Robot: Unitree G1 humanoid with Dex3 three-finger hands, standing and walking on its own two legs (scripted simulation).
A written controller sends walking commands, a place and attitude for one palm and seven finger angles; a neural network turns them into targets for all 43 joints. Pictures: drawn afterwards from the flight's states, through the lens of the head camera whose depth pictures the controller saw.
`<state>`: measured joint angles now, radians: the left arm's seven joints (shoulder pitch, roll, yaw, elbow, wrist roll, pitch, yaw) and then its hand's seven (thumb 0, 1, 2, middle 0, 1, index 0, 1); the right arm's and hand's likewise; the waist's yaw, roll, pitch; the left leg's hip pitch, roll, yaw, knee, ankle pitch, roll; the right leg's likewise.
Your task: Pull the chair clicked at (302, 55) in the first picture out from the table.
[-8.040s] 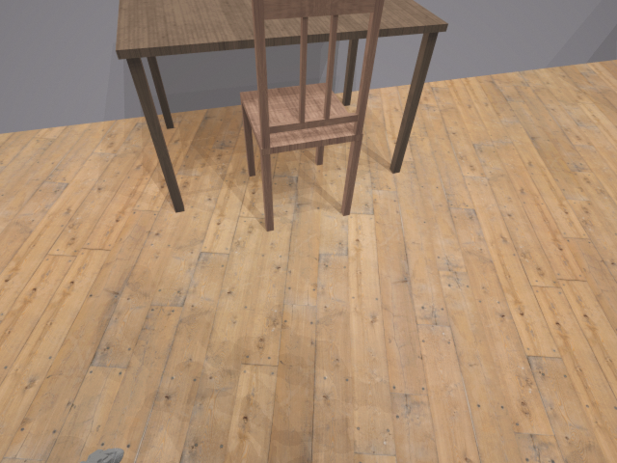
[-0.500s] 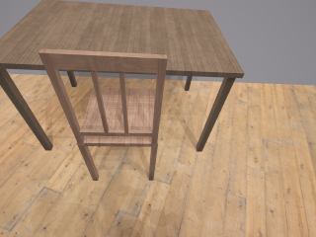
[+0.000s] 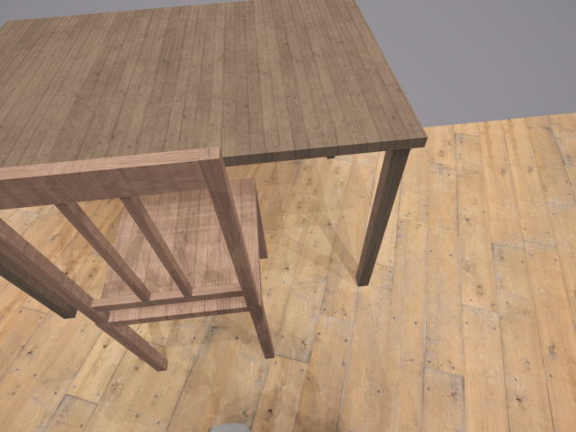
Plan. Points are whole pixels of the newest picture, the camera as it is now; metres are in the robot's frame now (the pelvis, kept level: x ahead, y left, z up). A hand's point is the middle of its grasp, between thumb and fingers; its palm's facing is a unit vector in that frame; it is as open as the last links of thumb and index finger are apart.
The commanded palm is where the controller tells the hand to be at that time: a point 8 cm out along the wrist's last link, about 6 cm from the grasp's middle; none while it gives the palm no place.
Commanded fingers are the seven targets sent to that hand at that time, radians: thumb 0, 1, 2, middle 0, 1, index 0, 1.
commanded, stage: come to a stop and stand still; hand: left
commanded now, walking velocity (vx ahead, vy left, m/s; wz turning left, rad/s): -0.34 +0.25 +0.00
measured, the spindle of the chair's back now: (112, 258) +0.41 +0.34 -0.07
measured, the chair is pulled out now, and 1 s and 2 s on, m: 0.00 0.00 0.00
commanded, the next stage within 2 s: none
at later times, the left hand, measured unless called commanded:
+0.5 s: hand out of the picture +0.00 +0.28 -0.17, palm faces +0.07 -0.96 -0.27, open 7.4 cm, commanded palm none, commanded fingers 0.00 0.90 0.90 -0.20 -0.30 -0.20 -0.30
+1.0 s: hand out of the picture -0.06 +0.30 -0.17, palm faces -0.03 -0.98 -0.19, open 7.3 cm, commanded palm none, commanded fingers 0.00 0.90 0.90 -0.20 -0.30 -0.20 -0.30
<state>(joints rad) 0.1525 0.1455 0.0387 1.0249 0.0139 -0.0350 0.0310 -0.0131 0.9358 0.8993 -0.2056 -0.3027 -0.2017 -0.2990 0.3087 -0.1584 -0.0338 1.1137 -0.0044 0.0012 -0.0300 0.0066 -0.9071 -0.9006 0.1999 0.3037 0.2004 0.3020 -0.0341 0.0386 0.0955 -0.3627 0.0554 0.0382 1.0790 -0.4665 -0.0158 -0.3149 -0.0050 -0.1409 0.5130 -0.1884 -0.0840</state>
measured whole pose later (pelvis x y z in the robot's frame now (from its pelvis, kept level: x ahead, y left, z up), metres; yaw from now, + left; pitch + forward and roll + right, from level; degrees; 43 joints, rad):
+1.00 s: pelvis -0.08 +0.13 +0.00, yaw -1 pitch -1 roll +0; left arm 0.30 0.15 -0.01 1.03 0.02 0.02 0.03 0.01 0.92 0.90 -0.20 -0.30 -0.20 -0.30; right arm 0.36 -0.17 0.01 1.06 -0.02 0.01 -0.01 0.01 -0.91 -0.90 0.20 0.30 0.20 0.30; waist -0.02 0.01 0.03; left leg -0.21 -0.08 0.13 0.42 -0.20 0.12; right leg -0.27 -0.02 0.02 0.48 -0.20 -0.01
